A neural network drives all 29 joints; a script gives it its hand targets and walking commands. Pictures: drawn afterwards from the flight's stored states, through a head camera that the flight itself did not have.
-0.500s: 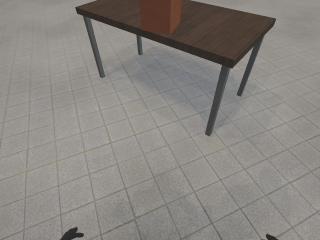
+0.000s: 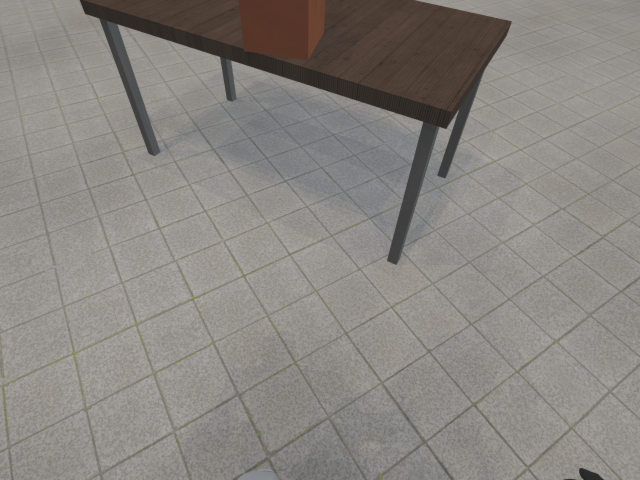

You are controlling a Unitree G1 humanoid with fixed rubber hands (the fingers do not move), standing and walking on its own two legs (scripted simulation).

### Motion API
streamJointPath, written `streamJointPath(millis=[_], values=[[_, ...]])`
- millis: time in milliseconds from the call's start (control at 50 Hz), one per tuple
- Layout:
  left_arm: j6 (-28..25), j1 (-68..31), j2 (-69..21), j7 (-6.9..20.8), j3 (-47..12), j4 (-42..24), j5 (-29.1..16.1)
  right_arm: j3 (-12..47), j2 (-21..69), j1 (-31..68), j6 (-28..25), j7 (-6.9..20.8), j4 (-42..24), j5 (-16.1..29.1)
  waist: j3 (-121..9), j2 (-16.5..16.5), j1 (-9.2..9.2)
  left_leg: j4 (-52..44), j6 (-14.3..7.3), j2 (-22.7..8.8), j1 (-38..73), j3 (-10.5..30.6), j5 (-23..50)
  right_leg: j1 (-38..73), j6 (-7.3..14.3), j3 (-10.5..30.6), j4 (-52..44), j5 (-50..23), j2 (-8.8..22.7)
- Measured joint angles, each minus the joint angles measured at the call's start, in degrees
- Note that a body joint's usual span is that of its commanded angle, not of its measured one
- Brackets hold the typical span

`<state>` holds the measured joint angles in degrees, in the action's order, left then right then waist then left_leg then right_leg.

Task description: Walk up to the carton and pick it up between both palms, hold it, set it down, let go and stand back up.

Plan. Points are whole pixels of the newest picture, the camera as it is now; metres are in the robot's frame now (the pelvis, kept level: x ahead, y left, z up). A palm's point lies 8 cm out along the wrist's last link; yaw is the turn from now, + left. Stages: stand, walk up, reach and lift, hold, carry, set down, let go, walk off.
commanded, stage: walk up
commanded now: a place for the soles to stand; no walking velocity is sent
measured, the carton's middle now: out of the picture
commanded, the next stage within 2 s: none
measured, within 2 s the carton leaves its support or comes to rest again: neither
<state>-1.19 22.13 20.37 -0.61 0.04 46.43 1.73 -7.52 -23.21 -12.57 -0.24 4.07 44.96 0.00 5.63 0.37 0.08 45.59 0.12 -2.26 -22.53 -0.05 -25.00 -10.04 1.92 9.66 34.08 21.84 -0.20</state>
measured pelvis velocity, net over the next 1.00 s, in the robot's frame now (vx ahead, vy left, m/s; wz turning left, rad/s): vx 0.38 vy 0.19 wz -0.36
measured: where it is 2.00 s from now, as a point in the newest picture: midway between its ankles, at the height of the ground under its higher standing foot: (258, 332)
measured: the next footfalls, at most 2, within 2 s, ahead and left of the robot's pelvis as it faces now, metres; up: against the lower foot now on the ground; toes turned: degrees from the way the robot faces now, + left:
left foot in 0.02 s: +0.11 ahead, +0.12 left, +0.00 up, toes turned +0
right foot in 0.58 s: +0.26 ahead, -0.02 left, +0.00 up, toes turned -24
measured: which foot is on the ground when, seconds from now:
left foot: up 0.00-0.00, down 0.02-0.58, up 0.60-0.86, down 0.88-1.00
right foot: down 0.00-0.02, up 0.04-0.56, down 0.58-0.90, up 0.92-1.00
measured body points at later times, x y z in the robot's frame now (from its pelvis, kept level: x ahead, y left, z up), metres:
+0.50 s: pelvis +0.17 +0.10 +0.01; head +0.19 +0.13 +0.46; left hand +0.31 +0.37 -0.13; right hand +0.09 -0.17 -0.10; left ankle +0.07 +0.12 -0.72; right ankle +0.22 -0.02 -0.69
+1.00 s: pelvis +0.38 +0.19 -0.01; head +0.40 +0.21 +0.44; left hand +0.56 +0.46 -0.13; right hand +0.37 -0.13 -0.09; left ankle +0.48 +0.29 -0.72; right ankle +0.27 +0.04 -0.65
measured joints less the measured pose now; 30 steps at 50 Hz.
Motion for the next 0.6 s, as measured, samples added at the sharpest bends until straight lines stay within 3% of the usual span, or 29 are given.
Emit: streamJointPath(millis=[40, 100, 140, 320, 500, 560, 600], values=[[0.18, -0.18, 0.72, -0.67, 0.05, -0.03, 0.01, 0.18, -0.03, -1.21, -1.11, -0.21, -0.58, 0.00, -0.89, -0.39, 0.07, -3.20, -0.15, 0.00, 1.15, -1.39, 7.24, -2.92, 0.01, 1.77, 7.61, 5.11, -0.24], [0.74, -0.80, 1.11, -1.41, 0.02, -0.20, -0.02, 1.05, 2.17, -3.57, -1.27, -1.21, -0.54, 0.00, -2.59, -1.54, 0.08, -2.81, -1.78, -0.01, 2.79, -5.64, 4.87, -11.66, -0.01, 1.98, 24.71, 6.51, -1.52], [0.29, -1.39, 1.26, -1.41, 0.01, -0.53, -0.03, 1.74, 3.84, -5.81, -1.23, -1.66, -0.57, -0.01, -3.40, -1.60, 0.04, -7.53, -1.97, 0.00, 5.83, -7.45, 4.91, -16.01, -0.02, 0.29, 28.03, 2.82, -1.54], [0.90, -1.58, 2.36, -1.41, 0.01, -0.55, -0.03, 3.00, 7.93, -11.08, -0.59, -1.80, -0.57, 0.00, -3.30, -1.69, -0.04, -20.45, -3.41, 0.57, 17.57, -14.63, 5.88, -23.54, -0.02, -9.11, 24.08, -8.03, -1.49], [1.35, -2.57, 2.12, -1.44, 0.01, -0.57, -0.03, 2.21, 8.95, -12.77, 1.03, -2.01, -0.57, -0.01, -3.28, -1.69, 0.60, -20.85, -5.38, 3.07, 21.88, -18.48, 0.13, -18.01, -0.01, -17.02, 8.75, -8.67, -1.49], [0.25, -2.95, 2.02, -2.12, 0.03, -0.71, -0.01, 1.71, 8.97, -12.80, 1.81, -2.05, -0.93, -0.01, -1.66, -1.74, 0.57, -14.13, -5.18, 3.01, 21.41, -18.67, -3.36, -12.28, -0.01, -19.06, 3.53, -9.41, -1.47], [-0.44, -2.63, 1.70, -3.43, 0.07, -0.64, 0.37, 0.99, 8.62, -11.80, 2.71, -2.05, -1.13, -0.01, -0.33, -1.20, 0.30, 3.67, -2.09, 1.67, 15.42, -16.52, -4.55, -9.00, 1.22, -19.23, 2.78, -6.20, -1.39]])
